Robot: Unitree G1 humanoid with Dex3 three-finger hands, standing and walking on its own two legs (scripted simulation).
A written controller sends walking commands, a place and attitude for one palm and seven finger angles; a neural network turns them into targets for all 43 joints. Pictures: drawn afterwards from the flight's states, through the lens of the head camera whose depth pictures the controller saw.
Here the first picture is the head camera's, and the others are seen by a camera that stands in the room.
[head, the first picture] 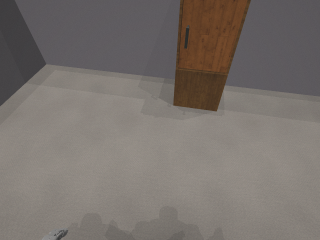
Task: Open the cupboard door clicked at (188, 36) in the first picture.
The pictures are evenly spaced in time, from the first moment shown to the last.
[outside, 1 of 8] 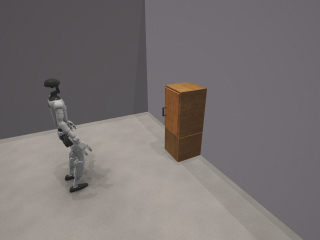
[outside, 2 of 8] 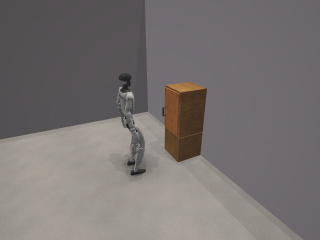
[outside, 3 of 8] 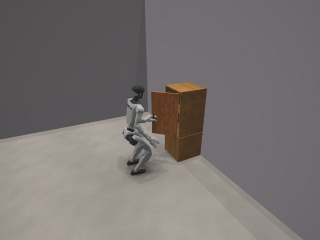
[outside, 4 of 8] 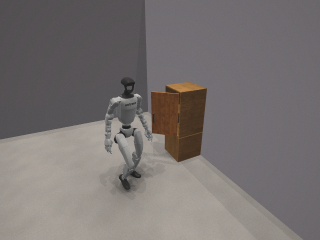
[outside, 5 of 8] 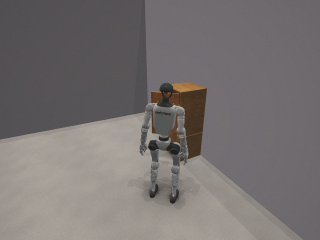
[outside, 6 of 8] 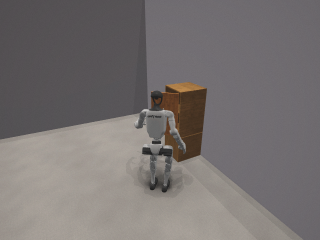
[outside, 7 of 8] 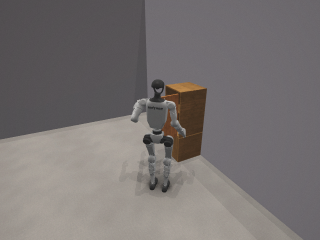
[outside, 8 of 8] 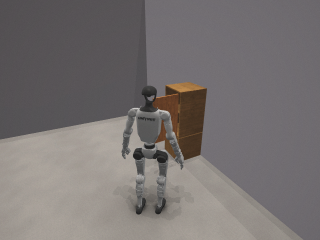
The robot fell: no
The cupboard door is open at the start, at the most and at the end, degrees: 0 94 94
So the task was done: yes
